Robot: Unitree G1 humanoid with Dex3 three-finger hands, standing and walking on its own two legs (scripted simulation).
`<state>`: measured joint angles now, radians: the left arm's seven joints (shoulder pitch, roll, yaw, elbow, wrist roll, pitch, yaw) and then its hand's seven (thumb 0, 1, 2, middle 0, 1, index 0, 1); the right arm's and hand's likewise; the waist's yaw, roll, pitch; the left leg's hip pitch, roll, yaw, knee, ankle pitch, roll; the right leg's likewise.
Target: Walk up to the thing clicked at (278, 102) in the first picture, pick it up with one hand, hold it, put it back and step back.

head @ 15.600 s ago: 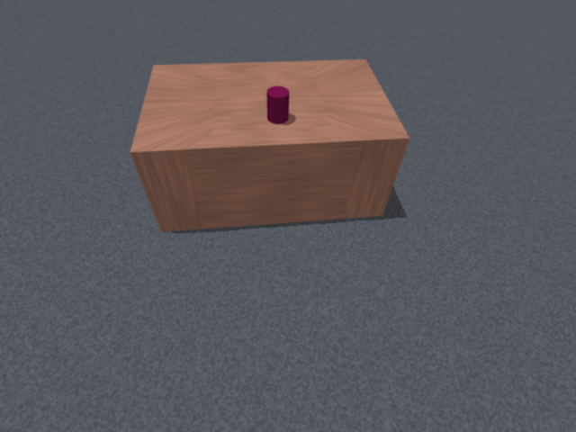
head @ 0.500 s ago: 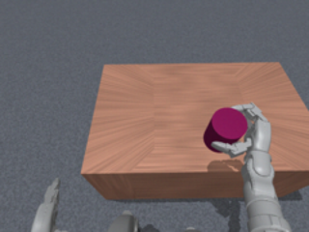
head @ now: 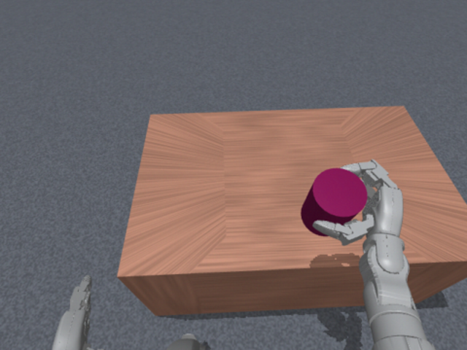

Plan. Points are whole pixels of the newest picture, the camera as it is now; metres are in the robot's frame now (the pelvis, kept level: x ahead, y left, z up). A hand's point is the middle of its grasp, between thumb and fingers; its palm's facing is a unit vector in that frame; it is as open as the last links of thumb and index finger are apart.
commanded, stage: hold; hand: right
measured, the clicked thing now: (330, 204) +0.36 -0.15 +0.04
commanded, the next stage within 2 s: none
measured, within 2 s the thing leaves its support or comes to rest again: neither
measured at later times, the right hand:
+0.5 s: hand (347, 199) +0.35 -0.17 +0.07, palm faces +0.20 +0.98 +0.01, open 11.4 cm
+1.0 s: hand (347, 205) +0.34 -0.17 +0.07, palm faces +0.18 +0.98 +0.00, open 11.4 cm
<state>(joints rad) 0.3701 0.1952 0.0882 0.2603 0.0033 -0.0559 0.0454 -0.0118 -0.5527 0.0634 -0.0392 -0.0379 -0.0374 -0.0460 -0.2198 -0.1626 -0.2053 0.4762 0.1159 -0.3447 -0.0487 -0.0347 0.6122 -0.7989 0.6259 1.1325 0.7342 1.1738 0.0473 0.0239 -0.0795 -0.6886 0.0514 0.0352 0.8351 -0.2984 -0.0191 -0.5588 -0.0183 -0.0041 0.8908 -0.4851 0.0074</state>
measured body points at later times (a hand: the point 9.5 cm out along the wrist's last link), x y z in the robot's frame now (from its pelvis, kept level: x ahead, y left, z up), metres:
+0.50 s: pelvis +0.01 +0.00 +0.01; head +0.04 -0.01 +0.46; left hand +0.17 +0.25 -0.04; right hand +0.34 -0.22 +0.08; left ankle +0.07 +0.13 -0.69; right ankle -0.02 -0.12 -0.69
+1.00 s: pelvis +0.00 +0.00 +0.02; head +0.03 +0.00 +0.46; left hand +0.16 +0.25 -0.04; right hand +0.33 -0.22 +0.07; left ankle +0.07 +0.13 -0.69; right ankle -0.02 -0.12 -0.69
